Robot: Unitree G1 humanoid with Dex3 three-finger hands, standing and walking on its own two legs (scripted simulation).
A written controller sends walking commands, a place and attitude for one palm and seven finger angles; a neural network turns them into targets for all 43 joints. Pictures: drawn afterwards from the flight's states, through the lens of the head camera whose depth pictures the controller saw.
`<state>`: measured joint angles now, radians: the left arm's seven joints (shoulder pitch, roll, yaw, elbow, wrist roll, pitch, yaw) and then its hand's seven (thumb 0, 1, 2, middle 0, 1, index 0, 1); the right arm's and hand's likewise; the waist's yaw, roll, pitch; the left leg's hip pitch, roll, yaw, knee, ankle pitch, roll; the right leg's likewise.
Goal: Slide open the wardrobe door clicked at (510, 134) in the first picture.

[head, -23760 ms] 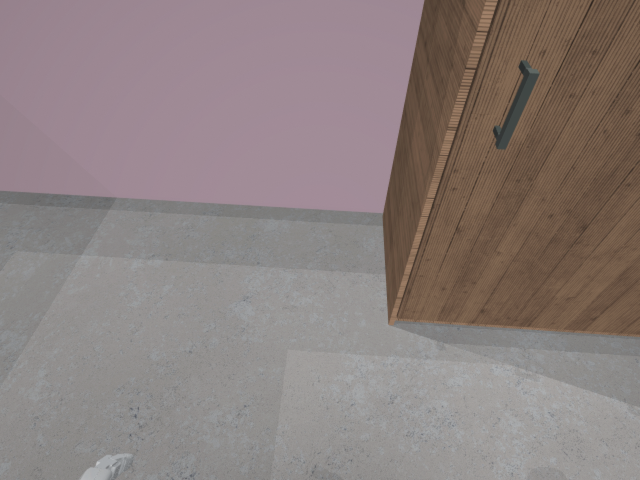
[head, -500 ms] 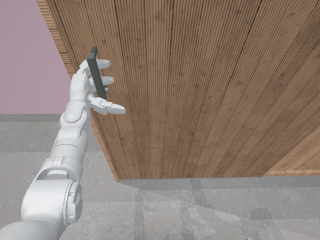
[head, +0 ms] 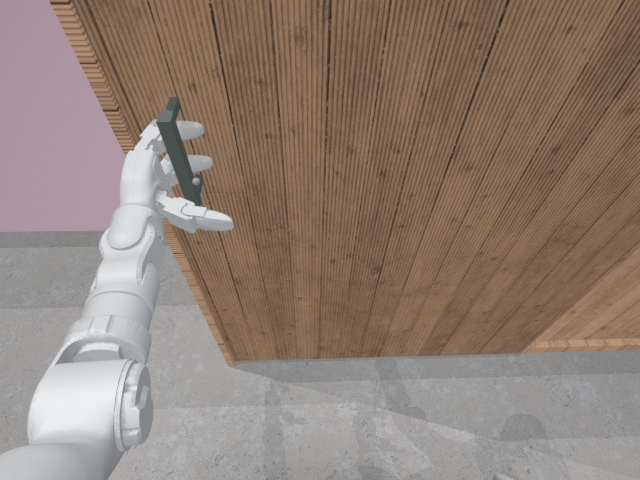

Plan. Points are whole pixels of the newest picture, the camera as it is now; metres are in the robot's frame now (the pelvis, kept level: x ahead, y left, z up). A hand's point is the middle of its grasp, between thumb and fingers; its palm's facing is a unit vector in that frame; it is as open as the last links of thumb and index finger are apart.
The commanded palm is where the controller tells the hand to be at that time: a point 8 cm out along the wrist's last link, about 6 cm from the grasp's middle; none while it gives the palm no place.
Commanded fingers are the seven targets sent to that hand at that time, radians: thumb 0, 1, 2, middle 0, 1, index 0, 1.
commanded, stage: slide the fingers in behind the handle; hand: left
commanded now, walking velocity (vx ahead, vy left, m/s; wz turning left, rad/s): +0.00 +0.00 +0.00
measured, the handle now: (184, 157) +0.50 +0.18 +0.13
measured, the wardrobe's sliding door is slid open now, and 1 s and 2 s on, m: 0.00 0.00 0.00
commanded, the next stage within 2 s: grip the handle and tug to test in 0.04 s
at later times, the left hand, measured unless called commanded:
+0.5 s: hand (197, 183) +0.45 +0.15 +0.13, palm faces +0.02 -1.00 +0.02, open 10.9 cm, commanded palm +0.42 +0.21 +0.13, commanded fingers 0.00 0.39 0.68 -0.40 -1.33 -0.40 -1.33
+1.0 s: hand (196, 184) +0.45 +0.15 +0.13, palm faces +0.01 -1.00 +0.01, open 5.1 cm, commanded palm +0.42 +0.21 +0.13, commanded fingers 0.00 0.90 0.90 -0.45 -1.40 -0.45 -1.40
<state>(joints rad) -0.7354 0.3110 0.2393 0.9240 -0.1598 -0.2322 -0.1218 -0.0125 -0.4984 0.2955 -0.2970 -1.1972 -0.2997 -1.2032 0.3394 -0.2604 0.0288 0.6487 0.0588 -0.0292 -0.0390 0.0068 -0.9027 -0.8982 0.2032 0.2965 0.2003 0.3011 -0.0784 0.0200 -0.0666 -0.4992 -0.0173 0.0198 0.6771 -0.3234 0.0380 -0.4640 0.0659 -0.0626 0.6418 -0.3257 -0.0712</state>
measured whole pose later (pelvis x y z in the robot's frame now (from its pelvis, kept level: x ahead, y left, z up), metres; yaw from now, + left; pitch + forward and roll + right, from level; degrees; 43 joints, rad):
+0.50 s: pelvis +0.01 +0.01 +0.00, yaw +0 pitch +8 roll -1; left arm -0.70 0.26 0.21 0.86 -0.16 -0.21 -0.09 -0.01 -0.04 0.49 -0.34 -1.26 -0.35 -1.27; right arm 0.32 -0.25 0.03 0.65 0.05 -0.02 -0.03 0.01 -0.90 -0.90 0.20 0.30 0.20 0.30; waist -0.07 0.03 -0.08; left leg -0.49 -0.03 0.03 0.68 -0.33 0.05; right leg -0.45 0.05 -0.06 0.65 -0.34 -0.06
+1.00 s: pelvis +0.00 +0.01 +0.00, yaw +0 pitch +8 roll -1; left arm -0.74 0.28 0.21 0.92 -0.15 -0.23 -0.10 0.01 0.77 0.85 -0.43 -1.39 -0.43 -1.40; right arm 0.35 -0.26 0.03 0.66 0.05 -0.02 -0.04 0.01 -0.90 -0.90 0.20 0.30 0.20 0.30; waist -0.08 0.02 -0.07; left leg -0.50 -0.03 0.02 0.68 -0.32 0.05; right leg -0.46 0.05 -0.06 0.64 -0.33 -0.06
